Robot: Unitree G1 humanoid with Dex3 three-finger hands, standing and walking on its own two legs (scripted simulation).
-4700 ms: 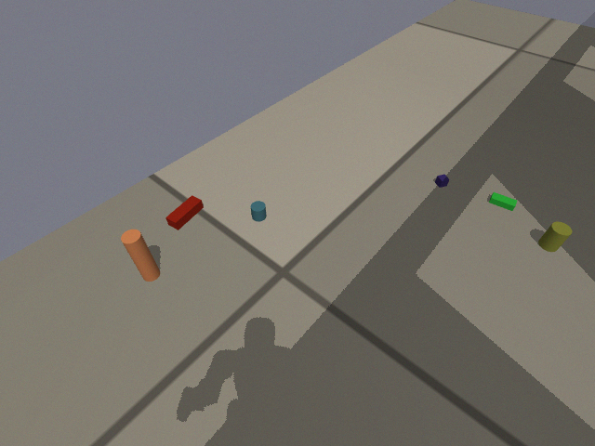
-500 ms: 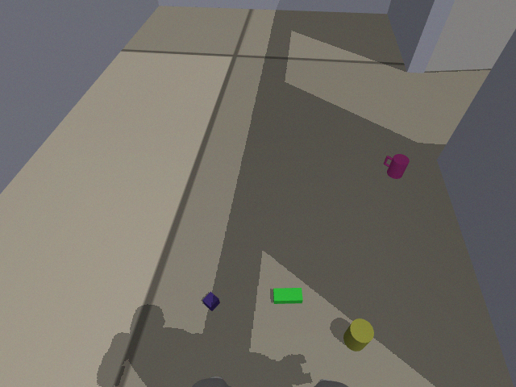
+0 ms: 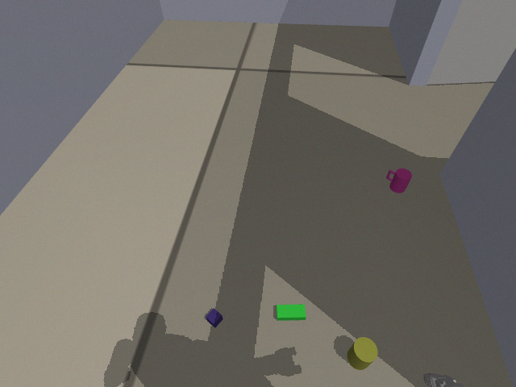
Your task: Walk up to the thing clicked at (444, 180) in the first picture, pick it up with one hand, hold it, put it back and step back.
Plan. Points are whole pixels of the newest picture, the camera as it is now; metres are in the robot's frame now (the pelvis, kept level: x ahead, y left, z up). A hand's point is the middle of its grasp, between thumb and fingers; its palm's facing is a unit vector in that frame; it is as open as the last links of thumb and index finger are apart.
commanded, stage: walk up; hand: left
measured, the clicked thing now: (214, 318) +0.48 +0.22 -0.75
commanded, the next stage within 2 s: stand in 0.82 s
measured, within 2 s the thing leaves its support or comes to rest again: neither
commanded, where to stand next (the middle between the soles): +0.05 -0.01 m, yaw -1 degrees
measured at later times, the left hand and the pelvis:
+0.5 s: hand out of the picture +0.10 +0.25 -0.15, palm faces -0.03 -0.94 -0.34, open 7.4 cm; pelvis +0.01 +0.00 +0.01, yaw +0 degrees
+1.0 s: hand out of the picture +0.10 +0.25 -0.15, palm faces -0.02 -0.94 -0.34, open 7.4 cm; pelvis +0.02 +0.00 +0.01, yaw +0 degrees
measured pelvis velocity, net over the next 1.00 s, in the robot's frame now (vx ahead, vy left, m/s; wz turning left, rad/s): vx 0.02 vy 0.00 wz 0.00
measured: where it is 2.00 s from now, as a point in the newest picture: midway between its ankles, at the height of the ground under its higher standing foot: outside the picture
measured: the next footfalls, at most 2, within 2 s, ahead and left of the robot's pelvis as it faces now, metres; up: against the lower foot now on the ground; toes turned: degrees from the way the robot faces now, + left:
none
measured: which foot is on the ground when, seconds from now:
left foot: down 0.00-1.00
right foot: down 0.00-1.00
